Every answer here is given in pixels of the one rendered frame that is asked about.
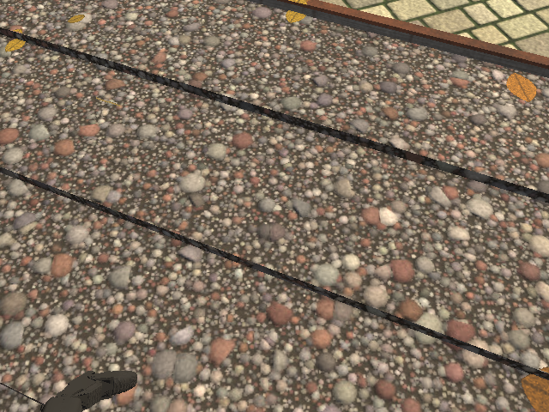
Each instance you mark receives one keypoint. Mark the robot left hand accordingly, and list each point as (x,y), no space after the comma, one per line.
(88,389)

